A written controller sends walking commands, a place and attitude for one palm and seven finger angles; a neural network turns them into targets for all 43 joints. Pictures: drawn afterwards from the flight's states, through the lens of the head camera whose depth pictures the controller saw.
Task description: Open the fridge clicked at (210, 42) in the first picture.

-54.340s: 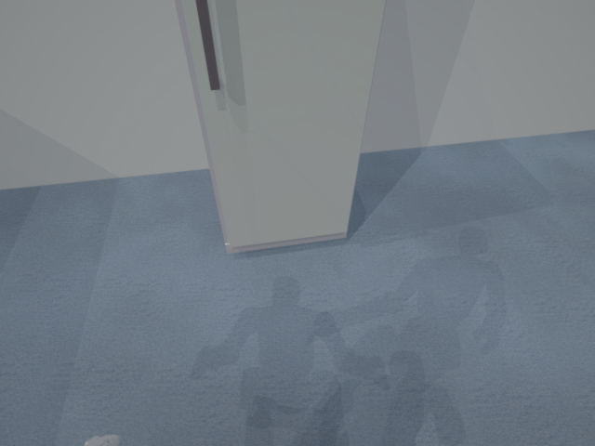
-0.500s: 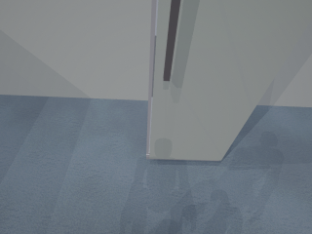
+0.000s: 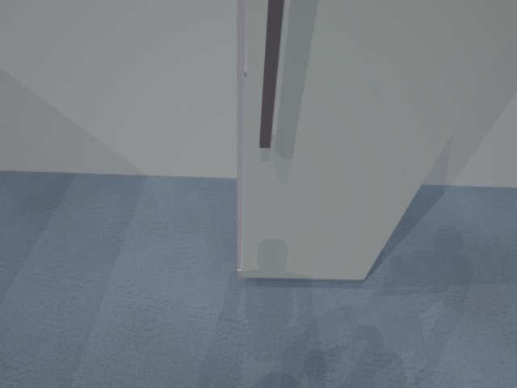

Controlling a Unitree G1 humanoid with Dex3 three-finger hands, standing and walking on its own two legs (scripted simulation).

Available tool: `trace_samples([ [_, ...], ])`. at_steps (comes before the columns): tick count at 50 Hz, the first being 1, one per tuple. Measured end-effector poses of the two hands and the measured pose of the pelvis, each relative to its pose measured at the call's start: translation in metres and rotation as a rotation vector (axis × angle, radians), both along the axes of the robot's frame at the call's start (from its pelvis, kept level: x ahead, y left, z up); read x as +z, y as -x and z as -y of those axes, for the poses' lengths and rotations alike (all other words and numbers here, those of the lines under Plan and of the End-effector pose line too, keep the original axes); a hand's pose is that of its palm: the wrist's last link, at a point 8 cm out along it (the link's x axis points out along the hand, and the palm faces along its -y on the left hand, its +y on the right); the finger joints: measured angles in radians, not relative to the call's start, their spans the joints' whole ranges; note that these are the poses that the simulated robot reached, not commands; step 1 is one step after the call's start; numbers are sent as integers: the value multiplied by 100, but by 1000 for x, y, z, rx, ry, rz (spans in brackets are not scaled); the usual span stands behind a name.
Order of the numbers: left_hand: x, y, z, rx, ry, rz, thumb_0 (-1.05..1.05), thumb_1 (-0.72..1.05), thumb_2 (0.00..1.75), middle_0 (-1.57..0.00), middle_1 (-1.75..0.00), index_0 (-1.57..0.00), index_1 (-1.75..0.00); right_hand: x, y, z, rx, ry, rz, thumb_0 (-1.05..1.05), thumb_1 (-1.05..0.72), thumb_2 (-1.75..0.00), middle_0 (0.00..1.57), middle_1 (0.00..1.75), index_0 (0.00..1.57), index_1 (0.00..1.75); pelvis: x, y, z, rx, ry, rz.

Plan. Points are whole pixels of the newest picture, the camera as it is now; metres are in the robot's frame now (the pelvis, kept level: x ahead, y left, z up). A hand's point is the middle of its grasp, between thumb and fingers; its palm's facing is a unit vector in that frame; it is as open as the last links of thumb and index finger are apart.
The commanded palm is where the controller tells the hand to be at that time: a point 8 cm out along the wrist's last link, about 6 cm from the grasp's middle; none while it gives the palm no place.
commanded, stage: shuffle to correct the standing spot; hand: left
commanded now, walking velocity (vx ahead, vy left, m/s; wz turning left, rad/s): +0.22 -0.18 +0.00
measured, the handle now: (272, 30) +0.64 +0.02 +0.28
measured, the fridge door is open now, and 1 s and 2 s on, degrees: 0 0 0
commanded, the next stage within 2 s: come to a stop and stand still in 0.68 s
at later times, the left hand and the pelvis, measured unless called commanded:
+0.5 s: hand out of the picture +0.17 +0.12 -0.17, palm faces +0.05 -0.96 -0.26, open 7.3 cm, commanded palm none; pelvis +0.12 -0.08 -0.01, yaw +3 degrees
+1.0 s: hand (245, 357) +0.22 +0.03 -0.17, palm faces +0.11 -0.98 -0.18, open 7.3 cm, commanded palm none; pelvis +0.23 -0.14 +0.01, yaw +4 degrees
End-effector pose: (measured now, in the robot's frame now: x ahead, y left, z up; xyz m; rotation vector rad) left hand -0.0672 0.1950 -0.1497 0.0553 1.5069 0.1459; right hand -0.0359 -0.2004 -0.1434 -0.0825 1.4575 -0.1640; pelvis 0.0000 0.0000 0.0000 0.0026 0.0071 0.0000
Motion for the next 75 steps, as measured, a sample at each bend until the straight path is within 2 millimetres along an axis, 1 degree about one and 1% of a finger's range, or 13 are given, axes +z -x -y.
trace_samples([
  [8,-16,-33,4,-22,37,-54,0,91,90,-20,-30,-20,-29,-3,-41,4,-24,37,48,1,-91,-90,20,30,20,30,-11,-42,1,-16,-15,1],
  [16,8,-143,-4,-77,-47,96,2,94,90,-20,-30,-20,-29,14,-37,21,-44,15,-57,0,-91,-90,20,30,20,30,7,-68,27,-1,-3,-22],
  [23,15,-216,13,-77,-143,222,1,94,90,-20,-30,-20,-29,-8,-67,74,-21,-24,-137,1,-91,-90,20,30,20,30,-7,-106,72,29,-12,-24],
  [26,16,-225,31,-38,-148,228,1,93,90,-20,-30,-20,-29,-12,-104,101,23,-4,-119,1,-91,-90,20,30,20,30,-7,-122,84,64,9,-11],
  [31,10,-220,67,18,-94,166,0,92,90,-20,-30,-20,-29,3,-201,133,94,58,37,1,-91,-90,19,30,19,30,2,-151,96,87,15,-14],
  [36,-10,-209,93,55,-4,66,0,93,90,-20,-30,-20,-29,15,-295,136,163,109,219,1,-92,-90,19,30,19,30,-4,-180,101,83,38,-13],
  [40,-20,-214,107,56,46,-2,0,92,90,-20,-30,-20,-29,21,-335,132,184,123,291,0,-91,-90,19,30,19,30,-7,-201,107,67,24,-7],
  [47,-1,-264,114,57,-3,41,1,92,90,-20,-30,-20,-29,24,-346,154,169,121,217,-1,-95,-90,20,30,20,30,7,-224,129,69,31,-12],
  [54,7,-307,119,12,-141,111,1,92,90,-20,-30,-20,-29,-9,-346,200,128,57,132,0,-93,-90,20,30,20,30,-8,-242,169,66,-7,-11],
  [59,21,-323,127,14,-181,160,0,92,90,-20,-30,-20,-29,-14,-344,217,124,48,95,0,-92,-90,20,30,20,30,-3,-239,178,82,-22,-4],
  [67,20,-312,130,40,-153,216,0,91,90,-20,-30,-21,-29,2,-354,207,183,43,150,1,-92,-90,19,30,19,30,3,-221,173,98,-29,0],
  [72,2,-289,113,66,-109,215,0,91,90,-21,-30,-21,-29,13,-355,183,215,67,233,1,-91,-90,19,30,19,30,-3,-205,154,105,-13,10],
  [75,-13,-273,97,84,-80,193,0,91,90,-21,-30,-21,-29,16,-342,166,216,92,266,1,-91,-90,19,30,19,30,-10,-196,138,106,7,22],
])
